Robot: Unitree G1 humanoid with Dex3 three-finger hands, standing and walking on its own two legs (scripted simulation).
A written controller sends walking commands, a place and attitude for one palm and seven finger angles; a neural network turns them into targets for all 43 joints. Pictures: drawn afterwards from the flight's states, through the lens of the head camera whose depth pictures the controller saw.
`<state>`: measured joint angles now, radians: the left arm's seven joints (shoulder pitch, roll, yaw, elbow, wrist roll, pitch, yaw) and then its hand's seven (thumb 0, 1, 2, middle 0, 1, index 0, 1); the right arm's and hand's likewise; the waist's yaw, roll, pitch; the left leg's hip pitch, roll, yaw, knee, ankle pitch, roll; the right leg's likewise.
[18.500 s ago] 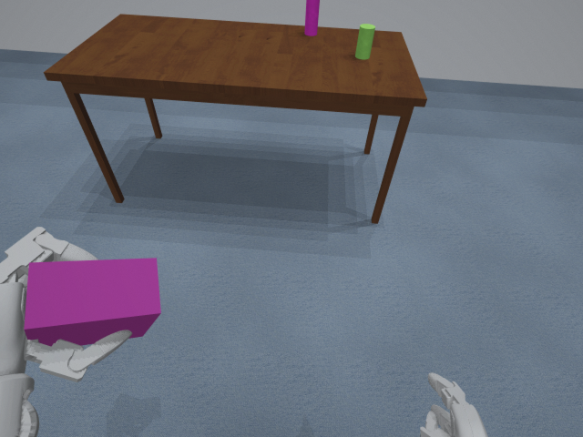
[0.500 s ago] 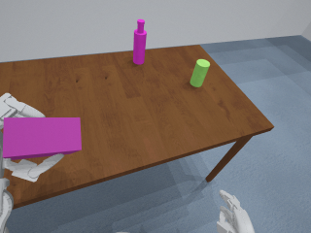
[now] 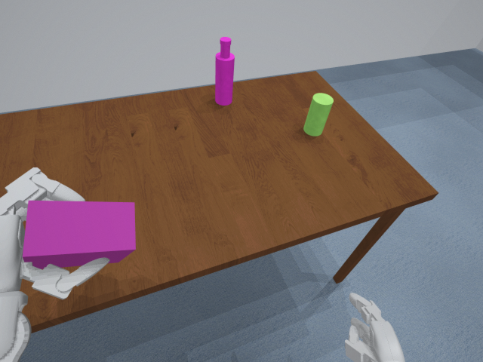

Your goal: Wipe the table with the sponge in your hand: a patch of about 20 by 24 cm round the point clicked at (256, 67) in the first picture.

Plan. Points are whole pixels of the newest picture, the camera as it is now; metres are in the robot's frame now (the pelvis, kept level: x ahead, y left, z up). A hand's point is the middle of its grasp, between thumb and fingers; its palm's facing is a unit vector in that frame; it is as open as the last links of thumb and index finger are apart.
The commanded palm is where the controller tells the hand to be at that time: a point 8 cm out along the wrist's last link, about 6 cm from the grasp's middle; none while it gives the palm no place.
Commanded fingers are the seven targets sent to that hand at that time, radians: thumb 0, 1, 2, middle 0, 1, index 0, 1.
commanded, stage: look again from close up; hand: left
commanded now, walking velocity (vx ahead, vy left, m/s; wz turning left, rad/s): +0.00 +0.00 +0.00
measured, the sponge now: (95, 236) +0.23 +0.22 +0.13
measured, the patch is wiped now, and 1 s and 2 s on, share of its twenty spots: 0.00 0.00 0.00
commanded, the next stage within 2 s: shuffle to correct the standing spot in 0.40 s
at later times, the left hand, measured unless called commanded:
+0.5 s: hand (89, 226) +0.23 +0.23 +0.15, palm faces +0.38 -0.84 -0.38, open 10.2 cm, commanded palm +0.18 +0.26 +0.17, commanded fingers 0.00 0.10 1.30 -1.20 -1.60 -1.20 -1.60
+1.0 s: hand (176, 202) +0.29 +0.13 +0.15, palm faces +0.32 -0.86 -0.40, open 10.2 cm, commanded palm +0.23 +0.17 +0.17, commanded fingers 0.00 0.10 1.30 -1.20 -1.60 -1.20 -1.60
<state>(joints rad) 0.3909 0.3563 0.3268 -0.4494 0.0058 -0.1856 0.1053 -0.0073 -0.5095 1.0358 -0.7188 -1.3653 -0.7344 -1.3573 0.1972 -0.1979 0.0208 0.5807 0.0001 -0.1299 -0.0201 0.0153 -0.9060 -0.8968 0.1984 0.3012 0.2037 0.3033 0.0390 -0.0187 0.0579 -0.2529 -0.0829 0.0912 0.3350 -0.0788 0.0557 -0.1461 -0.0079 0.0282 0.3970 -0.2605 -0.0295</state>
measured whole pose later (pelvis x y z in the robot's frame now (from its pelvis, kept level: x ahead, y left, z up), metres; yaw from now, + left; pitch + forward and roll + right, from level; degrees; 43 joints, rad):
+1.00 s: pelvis +0.07 -0.11 -0.01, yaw -1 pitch +1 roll +0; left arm 0.44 0.37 0.34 -0.43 -0.06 -0.14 0.07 -0.01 -0.51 1.04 -0.72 -1.36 -0.73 -1.36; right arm 0.21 -0.20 0.02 0.57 0.01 -0.07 -0.04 0.01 -0.91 -0.90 0.20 0.30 0.20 0.30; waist 0.01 -0.01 -0.01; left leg -0.29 0.05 0.05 0.52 -0.24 -0.01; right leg -0.12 0.12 0.00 0.42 -0.32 -0.10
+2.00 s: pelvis +0.07 -0.28 -0.04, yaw +0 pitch -2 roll -1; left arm 0.36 0.32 0.38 -0.50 -0.01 -0.18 0.10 -0.01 -0.51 1.04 -0.72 -1.36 -0.73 -1.36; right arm 0.23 -0.26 -0.03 0.68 0.02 -0.08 -0.05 0.02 -0.91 -0.90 0.20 0.30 0.20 0.30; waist 0.01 -0.02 0.06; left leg -0.36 0.00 0.01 0.89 -0.44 0.05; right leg -0.45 -0.10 -0.01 0.77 -0.30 0.04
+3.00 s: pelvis +0.09 -0.22 +0.00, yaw +1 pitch -3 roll +0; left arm 0.46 0.36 0.31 -0.47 -0.04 -0.13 0.13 -0.01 -0.51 1.04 -0.72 -1.36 -0.74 -1.35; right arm 0.24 -0.18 0.03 0.59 0.03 -0.10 -0.05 0.02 -0.91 -0.90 0.20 0.30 0.20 0.30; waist 0.02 -0.04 0.07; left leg -0.21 0.06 0.05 0.49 -0.24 -0.03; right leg -0.23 -0.04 -0.11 0.47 -0.19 0.00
